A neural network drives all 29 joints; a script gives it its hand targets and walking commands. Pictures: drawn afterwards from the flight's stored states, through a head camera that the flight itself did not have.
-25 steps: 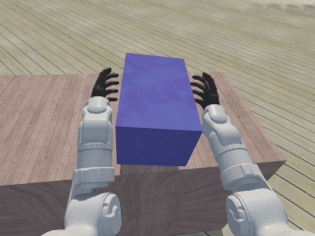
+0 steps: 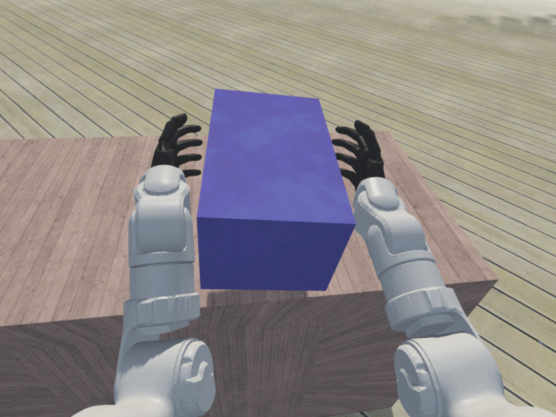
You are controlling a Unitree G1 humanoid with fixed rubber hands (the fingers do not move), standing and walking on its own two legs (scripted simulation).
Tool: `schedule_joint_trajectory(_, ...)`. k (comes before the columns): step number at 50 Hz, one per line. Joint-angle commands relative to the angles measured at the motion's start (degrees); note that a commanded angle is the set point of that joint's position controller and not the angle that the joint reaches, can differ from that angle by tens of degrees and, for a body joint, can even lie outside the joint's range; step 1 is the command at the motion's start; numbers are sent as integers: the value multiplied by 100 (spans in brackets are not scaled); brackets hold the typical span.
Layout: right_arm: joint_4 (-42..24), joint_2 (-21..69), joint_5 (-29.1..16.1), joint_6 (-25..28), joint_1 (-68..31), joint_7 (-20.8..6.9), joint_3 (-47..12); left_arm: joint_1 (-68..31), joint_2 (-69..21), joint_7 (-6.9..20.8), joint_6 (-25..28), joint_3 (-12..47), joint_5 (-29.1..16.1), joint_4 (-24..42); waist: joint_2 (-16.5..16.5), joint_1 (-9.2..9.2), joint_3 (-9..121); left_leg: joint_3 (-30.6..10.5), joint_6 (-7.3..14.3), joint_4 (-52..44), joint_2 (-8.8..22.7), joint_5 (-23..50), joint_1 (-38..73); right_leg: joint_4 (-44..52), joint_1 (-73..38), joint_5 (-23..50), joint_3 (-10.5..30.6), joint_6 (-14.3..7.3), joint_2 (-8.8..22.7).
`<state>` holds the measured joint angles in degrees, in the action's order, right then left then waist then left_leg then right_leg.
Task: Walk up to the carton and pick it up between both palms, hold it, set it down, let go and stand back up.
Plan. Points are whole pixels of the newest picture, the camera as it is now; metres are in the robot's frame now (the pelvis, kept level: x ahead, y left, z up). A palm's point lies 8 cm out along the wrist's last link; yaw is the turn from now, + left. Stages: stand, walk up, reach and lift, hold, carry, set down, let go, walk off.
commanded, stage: hold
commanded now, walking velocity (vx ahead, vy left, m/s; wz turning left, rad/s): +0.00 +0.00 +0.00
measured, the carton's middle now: (266, 182) +0.41 +0.02 +0.15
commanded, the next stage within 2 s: set down in 1.50 s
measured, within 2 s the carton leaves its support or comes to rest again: neither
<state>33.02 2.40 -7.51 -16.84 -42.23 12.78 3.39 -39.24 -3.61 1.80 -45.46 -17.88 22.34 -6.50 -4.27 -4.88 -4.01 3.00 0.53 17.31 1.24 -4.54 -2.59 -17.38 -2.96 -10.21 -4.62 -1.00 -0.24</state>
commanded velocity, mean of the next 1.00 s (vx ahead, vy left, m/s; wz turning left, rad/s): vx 0.00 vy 0.00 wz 0.00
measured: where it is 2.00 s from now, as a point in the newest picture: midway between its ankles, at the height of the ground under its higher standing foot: outside the picture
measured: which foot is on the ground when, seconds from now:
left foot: down 0.00-1.00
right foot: down 0.00-1.00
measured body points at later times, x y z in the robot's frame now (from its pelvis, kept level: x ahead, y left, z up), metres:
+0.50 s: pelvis +0.01 +0.00 +0.00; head -0.04 +0.03 +0.44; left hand +0.38 +0.16 +0.20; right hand +0.38 -0.12 +0.20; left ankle +0.07 +0.11 -0.75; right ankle +0.01 -0.10 -0.75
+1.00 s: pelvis +0.01 +0.00 +0.00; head -0.04 +0.03 +0.45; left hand +0.38 +0.15 +0.21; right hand +0.39 -0.13 +0.20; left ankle +0.07 +0.11 -0.75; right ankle +0.01 -0.10 -0.75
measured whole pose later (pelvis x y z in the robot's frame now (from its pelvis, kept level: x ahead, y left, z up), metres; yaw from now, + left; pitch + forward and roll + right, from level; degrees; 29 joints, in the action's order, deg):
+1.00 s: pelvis +0.01 +0.00 +0.00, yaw +0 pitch -12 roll +0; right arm 30.9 1.9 -8.9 -17.9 -41.3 13.8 0.6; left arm -36.9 -4.4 4.4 -46.3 -18.9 23.9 -3.0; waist -4.4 -5.1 -4.3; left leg 3.2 0.2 17.1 1.2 -5.7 0.3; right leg -17.1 -5.8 -11.3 -4.3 -1.2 -0.3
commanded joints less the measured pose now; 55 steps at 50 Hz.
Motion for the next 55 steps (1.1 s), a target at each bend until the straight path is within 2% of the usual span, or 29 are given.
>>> schedule_joint_trajectory(1,-1577,2753,-281,409,-4386,-609,-1695,-3619,-2715,776,401,2359,-794,472,531,-57,2559,127,175,-32,-208,212,1476,373,361,125,-67,450,-122)
schedule_joint_trajectory(2,-1853,2779,-342,454,-4507,-588,-1773,-3561,-2809,795,382,2378,-801,591,518,-34,2883,104,160,17,-205,404,1588,323,198,364,-95,451,-162)
schedule_joint_trajectory(3,-1655,2704,-366,425,-4358,-561,-1827,-3405,-2676,808,360,2312,-707,497,568,-6,2567,121,138,56,-222,604,1595,322,184,557,-107,455,-169)
schedule_joint_trajectory(4,-1831,2661,-461,426,-4331,-532,-1882,-3282,-2787,835,309,2372,-722,617,600,-37,2714,98,78,94,-207,832,1750,302,113,758,-132,454,-213)
schedule_joint_trajectory(7,-1628,2672,-454,343,-4361,-492,-1868,-3164,-2661,920,224,2086,-514,344,409,77,2024,137,165,-24,-229,543,1455,403,244,449,-137,462,-198)
schedule_joint_trajectory(9,-1557,2661,-488,322,-4236,-495,-1886,-3231,-2634,927,232,2094,-514,474,436,61,1967,132,146,-69,-215,481,1456,404,291,314,-145,451,-205)
schedule_joint_trajectory(13,-1944,2716,-615,381,-4240,-457,-2071,-3196,-2764,926,245,2401,-649,827,485,-59,2357,118,34,167,-227,1188,1769,353,170,959,-162,439,-274)
schedule_joint_trajectory(16,-2125,2820,-644,318,-4176,-364,-2185,-3082,-2807,951,219,2512,-669,897,478,-111,2083,123,27,187,-279,1170,1663,339,124,1128,-158,482,-238)
schedule_joint_trajectory(19,-2117,2705,-659,204,-3891,-327,-2106,-3018,-2820,972,179,2646,-731,1018,584,-275,2035,94,-39,110,-257,924,1629,354,130,952,-149,476,-223)
schedule_joint_trajectory(21,-2107,2707,-607,219,-3937,-396,-2078,-3170,-2880,936,194,2729,-734,1190,629,-200,2099,75,-42,25,-189,729,1585,348,245,578,-222,421,-271)
schedule_joint_trajectory(25,-2541,2744,-725,280,-4087,-444,-2242,-3157,-2960,796,228,3057,-943,1396,709,-210,2508,16,-89,196,-161,1172,1785,263,273,850,-199,380,-309)
schedule_joint_trajectory(28,-2508,2761,-702,190,-3983,-433,-2244,-3122,-2968,782,201,3012,-905,1463,656,-210,2440,3,-77,123,-136,987,1721,251,246,782,-205,382,-314)
schedule_joint_trajectory(31,-2199,2659,-549,163,-4059,-502,-2070,-3164,-2822,822,161,2760,-782,1086,556,-77,2128,66,57,-106,-135,304,1437,330,422,178,-167,383,-246)
schedule_joint_trajectory(32,-2151,2670,-495,169,-4072,-511,-1982,-3068,-2765,844,131,2659,-740,912,501,-72,1974,99,104,-132,-148,243,1390,367,448,169,-143,381,-225)
schedule_joint_trajectory(33,-2273,2769,-538,210,-4134,-520,-2083,-3133,-2807,845,169,2670,-772,1126,476,-13,2270,105,102,-71,-147,413,1437,321,343,331,-145,392,-230)
schedule_joint_trajectory(34,-2140,2719,-542,198,-4164,-514,-2082,-3078,-2706,856,159,2519,-711,908,427,55,2135,99,129,-83,-165,385,1425,357,340,290,-136,390,-220)
schedule_joint_trajectory(37,-2232,2790,-599,245,-4162,-481,-2155,-3204,-2768,877,208,2550,-769,1123,457,0,2489,111,83,31,-203,720,1666,296,241,666,-141,439,-227)
schedule_joint_trajectory(38,-2208,2752,-601,252,-4121,-474,-2129,-3259,-2778,874,225,2631,-795,1184,521,-75,2553,120,55,64,-201,760,1763,301,278,701,-142,443,-213)
schedule_joint_trajectory(40,-1966,2759,-493,266,-4149,-449,-2038,-3163,-2702,926,184,2425,-620,739,475,-13,2065,170,125,3,-243,501,1629,411,424,487,-124,457,-151)
schedule_joint_trajectory(42,-2050,2818,-445,282,-4125,-429,-1969,-3189,-2761,970,212,2431,-672,829,443,-77,2147,154,134,-37,-235,462,1543,390,323,586,-121,467,-150)
schedule_joint_trajectory(43,-1862,2786,-439,250,-4058,-418,-1951,-3186,-2666,999,218,2335,-603,715,434,-83,1956,175,129,-53,-259,402,1508,415,306,560,-99,481,-118)
schedule_joint_trajectory(45,-1914,2792,-409,290,-4222,-424,-1916,-3229,-2646,1030,238,2290,-586,582,366,-34,1904,176,164,-68,-262,279,1466,448,404,414,-114,483,-113)
schedule_joint_trajectory(47,-2146,2865,-454,356,-4322,-440,-2035,-3373,-2723,1005,315,2421,-729,855,386,-38,2386,149,138,7,-245,536,1570,375,297,592,-163,473,-184)
schedule_joint_trajectory(49,-2293,2949,-607,388,-4268,-415,-2320,-3319,-2797,936,357,2599,-789,1203,424,-16,2668,113,66,191,-250,1214,1834,268,130,1182,-159,483,-235)
schedule_joint_trajectory(50,-2295,2893,-669,372,-4132,-377,-2386,-3246,-2783,919,371,2698,-852,1228,448,-122,2677,78,15,272,-265,1446,1937,253,87,1478,-138,503,-230)
schedule_joint_trajectory(51,-2387,2879,-734,357,-4099,-339,-2499,-3100,-2760,922,344,2657,-810,1175,447,-80,2665,83,29,294,-287,1492,1926,256,40,1604,-106,522,-206)
schedule_joint_trajectory(52,-2330,2843,-758,304,-3953,-303,-2496,-3046,-2745,935,319,2619,-788,1179,457,-96,2566,73,34,262,-291,1424,1871,260,-12,1601,-95,520,-199)
schedule_joint_trajectory(54,-2159,2785,-672,213,-3778,-316,-2228,-3081,-2765,968,275,2639,-787,1200,527,-222,2238,94,1,85,-246,934,1666,318,133,977,-137,467,-211)
schedule_joint_trajectory(55,-1909,2715,-593,168,-3743,-355,-2119,-3134,-2687,981,247,2520,-696,1001,554,-176,1933,105,27,-26,-239,593,1566,392,290,571,-142,449,-173)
